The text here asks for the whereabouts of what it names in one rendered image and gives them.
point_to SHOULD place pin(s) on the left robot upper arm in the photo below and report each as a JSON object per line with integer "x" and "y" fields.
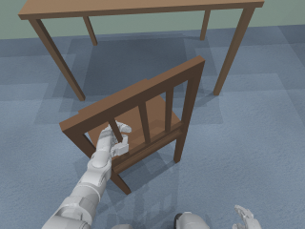
{"x": 58, "y": 222}

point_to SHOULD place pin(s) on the right robot hand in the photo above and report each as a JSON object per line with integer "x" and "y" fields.
{"x": 248, "y": 219}

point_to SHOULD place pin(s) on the chair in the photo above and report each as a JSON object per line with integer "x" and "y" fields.
{"x": 140, "y": 106}

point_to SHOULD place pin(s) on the left robot hand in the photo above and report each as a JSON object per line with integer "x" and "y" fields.
{"x": 107, "y": 139}

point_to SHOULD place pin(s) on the robot right thigh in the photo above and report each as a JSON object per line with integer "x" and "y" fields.
{"x": 191, "y": 221}

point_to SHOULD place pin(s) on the left robot forearm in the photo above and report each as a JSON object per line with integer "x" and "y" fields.
{"x": 87, "y": 193}

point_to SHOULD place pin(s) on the table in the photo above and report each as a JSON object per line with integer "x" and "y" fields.
{"x": 35, "y": 10}

